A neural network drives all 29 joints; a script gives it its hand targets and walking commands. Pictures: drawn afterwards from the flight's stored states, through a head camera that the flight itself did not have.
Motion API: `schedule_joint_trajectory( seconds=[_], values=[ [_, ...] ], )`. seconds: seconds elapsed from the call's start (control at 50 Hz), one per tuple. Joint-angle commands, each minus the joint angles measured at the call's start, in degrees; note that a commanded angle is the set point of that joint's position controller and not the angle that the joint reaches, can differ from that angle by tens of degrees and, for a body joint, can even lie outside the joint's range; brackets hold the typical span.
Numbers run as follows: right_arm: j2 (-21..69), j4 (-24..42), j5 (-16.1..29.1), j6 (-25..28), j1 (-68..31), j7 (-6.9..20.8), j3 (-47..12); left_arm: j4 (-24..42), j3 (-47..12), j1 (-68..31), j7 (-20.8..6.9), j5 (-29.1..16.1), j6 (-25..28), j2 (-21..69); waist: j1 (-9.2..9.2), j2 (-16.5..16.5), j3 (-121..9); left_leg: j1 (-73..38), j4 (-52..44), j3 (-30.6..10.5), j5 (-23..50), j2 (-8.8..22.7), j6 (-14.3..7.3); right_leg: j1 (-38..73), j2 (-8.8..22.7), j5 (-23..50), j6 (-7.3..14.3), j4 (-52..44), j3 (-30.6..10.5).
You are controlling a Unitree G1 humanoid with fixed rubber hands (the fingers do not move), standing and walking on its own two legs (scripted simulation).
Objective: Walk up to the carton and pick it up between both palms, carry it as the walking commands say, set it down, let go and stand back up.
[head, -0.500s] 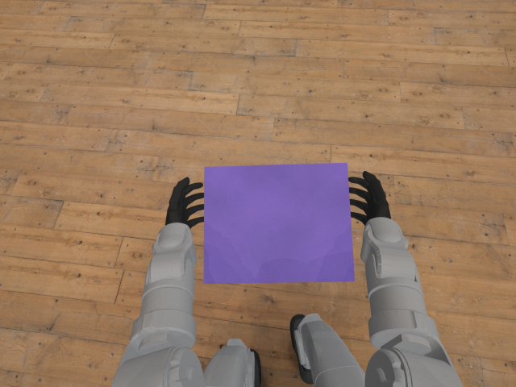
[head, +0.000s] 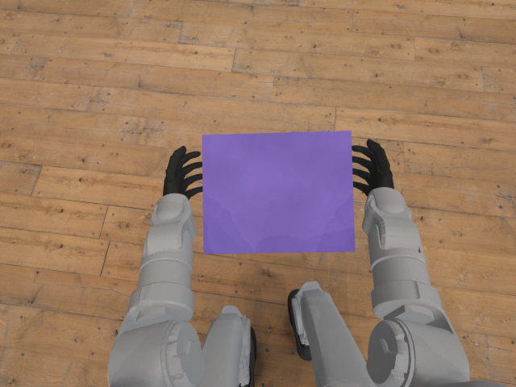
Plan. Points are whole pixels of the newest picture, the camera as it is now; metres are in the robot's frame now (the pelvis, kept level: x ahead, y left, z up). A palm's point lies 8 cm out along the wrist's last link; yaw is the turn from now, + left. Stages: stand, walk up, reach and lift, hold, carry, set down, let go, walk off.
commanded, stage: set down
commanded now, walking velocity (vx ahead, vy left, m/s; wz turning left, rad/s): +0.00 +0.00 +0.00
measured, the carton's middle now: (275, 194) +0.42 -0.05 -0.16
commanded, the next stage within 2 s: none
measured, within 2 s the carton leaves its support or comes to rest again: neither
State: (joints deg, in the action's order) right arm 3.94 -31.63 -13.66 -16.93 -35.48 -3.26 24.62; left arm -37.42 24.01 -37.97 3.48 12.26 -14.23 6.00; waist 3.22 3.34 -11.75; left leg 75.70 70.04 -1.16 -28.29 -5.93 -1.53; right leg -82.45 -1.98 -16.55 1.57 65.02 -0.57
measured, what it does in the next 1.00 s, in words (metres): lowers itself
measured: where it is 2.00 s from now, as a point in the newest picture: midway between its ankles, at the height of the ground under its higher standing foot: (275, 355)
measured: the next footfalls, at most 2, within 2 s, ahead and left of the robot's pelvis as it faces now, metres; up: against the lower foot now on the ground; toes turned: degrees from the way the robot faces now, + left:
none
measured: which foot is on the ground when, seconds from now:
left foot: down 0.00-1.00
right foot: down 0.00-1.00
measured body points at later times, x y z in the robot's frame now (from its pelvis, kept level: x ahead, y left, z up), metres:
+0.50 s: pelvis -0.02 +0.00 -0.08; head +0.22 -0.03 +0.31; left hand +0.45 +0.11 -0.16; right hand +0.41 -0.21 -0.16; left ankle +0.02 +0.10 -0.62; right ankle +0.11 -0.10 -0.62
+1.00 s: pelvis -0.04 +0.00 -0.15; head +0.24 -0.04 +0.20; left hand +0.47 +0.10 -0.24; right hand +0.44 -0.22 -0.26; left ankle +0.02 +0.10 -0.62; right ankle +0.11 -0.10 -0.62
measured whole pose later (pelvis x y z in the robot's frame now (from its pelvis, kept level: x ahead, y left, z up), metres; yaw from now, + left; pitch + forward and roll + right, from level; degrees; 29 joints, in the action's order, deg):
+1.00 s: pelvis -0.04 +0.00 -0.15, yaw +3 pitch +45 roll +4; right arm -5.7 -41.0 -9.2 -17.7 -57.4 -5.5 23.6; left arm -43.5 23.5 -59.5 8.9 7.0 -14.3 0.3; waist 4.1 3.6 -7.6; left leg 112.0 101.7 1.8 -34.7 -7.5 -0.7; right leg -119.8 -0.8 -20.8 2.0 95.8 -0.5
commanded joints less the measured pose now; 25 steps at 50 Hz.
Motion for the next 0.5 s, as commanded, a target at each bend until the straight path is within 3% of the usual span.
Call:
schedule_joint_trajectory(
  seconds=[0.0,0.22,0.48],
  values=[
    [51.1,-3.7,8.1,1.0,-31.3,16.9,-33.1,-1.4,-31.2,-33.4,-15.3,-7.2,1.4,53.0,1.55,-2.3,-43.4,0.8,-8.0,-3.8,10.0,-2.2,1.0,41.8,-3.2,12.6,-1.3,0.7,-4.1],
    [47.5,-4.9,9.2,1.5,-35.9,16.7,-31.6,-0.7,-32.1,-38.5,-12.4,-9.4,1.9,52.1,2.74,-2.2,-48.0,5.2,-1.0,-3.9,10.3,-2.8,1.7,32.3,-3.4,12.4,-1.0,8.2,-3.0],
    [45.9,-4.8,10.6,1.9,-42.2,15.2,-31.6,-2.0,-31.7,-43.8,-11.2,-10.4,2.1,50.7,2.84,-2.5,-52.2,14.0,7.4,-2.0,8.9,-3.9,2.0,26.3,-3.6,12.6,-1.9,15.6,-2.6]
  ],
)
